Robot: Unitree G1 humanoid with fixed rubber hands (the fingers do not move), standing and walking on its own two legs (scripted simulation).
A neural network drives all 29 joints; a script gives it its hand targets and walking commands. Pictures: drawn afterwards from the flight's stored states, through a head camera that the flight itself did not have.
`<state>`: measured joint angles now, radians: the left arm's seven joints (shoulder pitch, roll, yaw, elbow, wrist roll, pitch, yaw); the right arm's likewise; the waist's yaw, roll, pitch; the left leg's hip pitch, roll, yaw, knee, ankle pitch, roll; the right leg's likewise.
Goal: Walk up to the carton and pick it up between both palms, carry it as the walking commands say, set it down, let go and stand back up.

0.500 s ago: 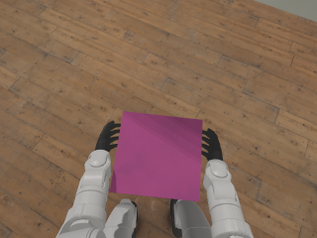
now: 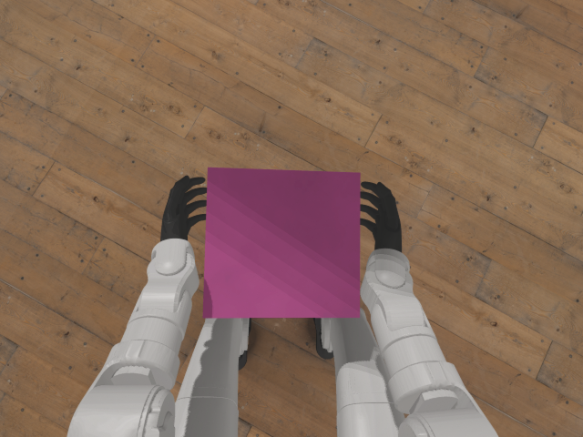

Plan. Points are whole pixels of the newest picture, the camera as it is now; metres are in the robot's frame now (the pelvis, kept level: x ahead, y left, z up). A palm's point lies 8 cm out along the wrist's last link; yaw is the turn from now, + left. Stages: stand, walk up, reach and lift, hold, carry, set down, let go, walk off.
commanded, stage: set down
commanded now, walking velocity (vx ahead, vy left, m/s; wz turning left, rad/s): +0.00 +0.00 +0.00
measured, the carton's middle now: (279, 243) +0.34 +0.03 -0.23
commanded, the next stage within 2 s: none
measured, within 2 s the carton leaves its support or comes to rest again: neither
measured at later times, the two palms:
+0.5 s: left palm (198, 213) +0.38 +0.17 -0.22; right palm (371, 226) +0.37 -0.12 -0.22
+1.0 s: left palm (207, 204) +0.41 +0.17 -0.31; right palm (354, 212) +0.41 -0.11 -0.31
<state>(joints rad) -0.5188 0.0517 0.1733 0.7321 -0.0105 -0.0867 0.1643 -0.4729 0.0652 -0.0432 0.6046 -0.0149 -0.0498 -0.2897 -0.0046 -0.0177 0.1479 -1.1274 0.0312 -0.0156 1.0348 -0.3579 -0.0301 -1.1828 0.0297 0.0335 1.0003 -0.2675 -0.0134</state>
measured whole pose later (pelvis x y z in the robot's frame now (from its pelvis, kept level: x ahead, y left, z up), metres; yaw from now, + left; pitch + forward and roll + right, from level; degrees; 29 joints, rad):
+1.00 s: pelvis -0.04 +0.00 -0.15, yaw +1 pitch +36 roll +2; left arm -0.98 0.15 0.16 0.85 -0.12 0.00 0.26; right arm -0.92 -0.07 -0.04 0.70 0.08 0.03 -0.36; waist 0.00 -0.02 0.22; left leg -1.75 0.01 -0.02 1.62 -0.50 -0.04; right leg -1.82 0.03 0.05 1.59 -0.40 0.00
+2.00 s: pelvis -0.05 +0.02 -0.27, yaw +3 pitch +39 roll +1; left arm -1.40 0.27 0.24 1.05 -0.06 0.13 0.09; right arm -1.35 -0.16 -0.35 0.92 -0.15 0.16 -0.07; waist 0.00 -0.02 0.26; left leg -2.17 -0.05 -0.03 2.02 -0.54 -0.04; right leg -2.22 0.03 0.06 1.98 -0.44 0.02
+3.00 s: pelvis -0.03 +0.02 -0.28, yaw +4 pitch +47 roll +0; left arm -1.39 0.24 0.26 1.00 -0.04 0.08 0.09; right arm -1.36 -0.14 -0.46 0.90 -0.24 0.10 -0.02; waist 0.00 -0.02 0.18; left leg -2.30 -0.09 -0.04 2.04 -0.55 -0.04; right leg -2.32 0.03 0.07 1.99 -0.49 0.02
